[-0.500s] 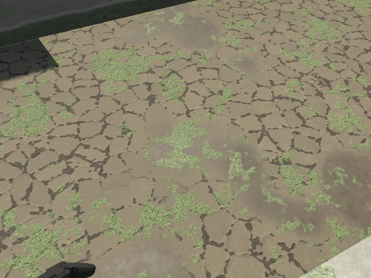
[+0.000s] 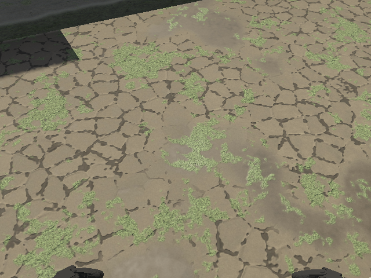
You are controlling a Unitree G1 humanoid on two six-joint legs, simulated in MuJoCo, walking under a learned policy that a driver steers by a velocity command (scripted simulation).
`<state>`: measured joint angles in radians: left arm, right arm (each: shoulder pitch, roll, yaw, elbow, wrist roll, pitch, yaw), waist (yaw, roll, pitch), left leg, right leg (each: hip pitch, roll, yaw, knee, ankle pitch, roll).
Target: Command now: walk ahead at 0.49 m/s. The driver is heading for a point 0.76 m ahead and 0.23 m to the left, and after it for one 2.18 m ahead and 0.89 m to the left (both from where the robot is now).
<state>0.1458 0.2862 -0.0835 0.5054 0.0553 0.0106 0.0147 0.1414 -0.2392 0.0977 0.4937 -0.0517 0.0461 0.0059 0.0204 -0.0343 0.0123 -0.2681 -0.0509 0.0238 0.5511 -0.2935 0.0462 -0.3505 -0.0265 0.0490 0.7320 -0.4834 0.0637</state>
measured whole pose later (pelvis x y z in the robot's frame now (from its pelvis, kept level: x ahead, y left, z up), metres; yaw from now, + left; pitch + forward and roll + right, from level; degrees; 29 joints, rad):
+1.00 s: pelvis +0.04 -0.01 +0.02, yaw +1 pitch +1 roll +0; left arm 0.26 0.26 -0.07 0.68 0.03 0.05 0.01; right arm 0.26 -0.25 0.08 0.61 -0.03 0.07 -0.02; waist 0.01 0.00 -0.02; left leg -0.09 -0.02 -0.03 0.28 -0.20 0.01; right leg -0.14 -0.01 0.02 0.30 -0.17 0.01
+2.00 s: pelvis +0.03 -0.01 +0.02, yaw +1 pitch +0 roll +0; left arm 0.14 0.25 -0.13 0.52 0.07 0.02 0.00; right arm 0.11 -0.24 0.14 0.50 -0.08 0.06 -0.02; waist 0.01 0.00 -0.02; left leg -0.11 -0.04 -0.06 0.33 -0.22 0.02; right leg -0.16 -0.02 0.03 0.35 -0.20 0.02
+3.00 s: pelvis +0.04 +0.00 +0.02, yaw +1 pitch +0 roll +1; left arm 0.28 0.29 -0.08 0.64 0.03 0.05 0.01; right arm 0.27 -0.27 0.09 0.61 -0.03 0.08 -0.01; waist 0.01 -0.01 -0.03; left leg -0.04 -0.05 -0.07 0.22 -0.18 0.03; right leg -0.12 -0.03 0.05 0.29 -0.18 0.03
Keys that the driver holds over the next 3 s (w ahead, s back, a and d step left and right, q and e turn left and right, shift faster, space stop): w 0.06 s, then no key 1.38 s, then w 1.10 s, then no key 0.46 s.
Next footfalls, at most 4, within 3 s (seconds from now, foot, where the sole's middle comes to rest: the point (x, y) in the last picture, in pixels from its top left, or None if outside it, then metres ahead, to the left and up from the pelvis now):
none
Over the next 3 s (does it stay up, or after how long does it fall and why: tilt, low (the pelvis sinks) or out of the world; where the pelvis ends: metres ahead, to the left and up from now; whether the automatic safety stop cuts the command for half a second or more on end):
stays up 0.04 0.00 0.02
